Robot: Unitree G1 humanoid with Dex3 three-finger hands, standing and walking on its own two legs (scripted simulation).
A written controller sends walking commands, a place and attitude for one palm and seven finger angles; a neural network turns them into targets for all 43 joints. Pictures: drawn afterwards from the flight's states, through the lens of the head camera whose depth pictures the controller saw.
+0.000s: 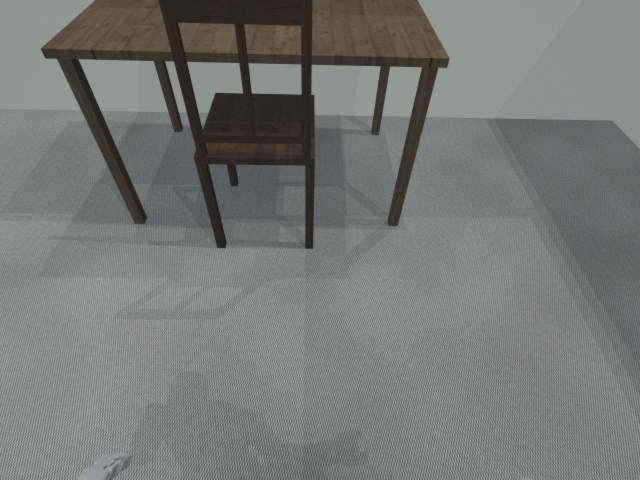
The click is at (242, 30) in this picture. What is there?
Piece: chair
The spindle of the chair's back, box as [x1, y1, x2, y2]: [234, 24, 255, 135]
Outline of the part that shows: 234,24 248,134 255,135 243,24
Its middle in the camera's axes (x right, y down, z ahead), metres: -0.21 -0.44 +1.10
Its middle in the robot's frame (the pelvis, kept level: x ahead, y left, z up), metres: +1.10 +0.27 -0.06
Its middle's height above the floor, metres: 0.71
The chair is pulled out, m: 0.00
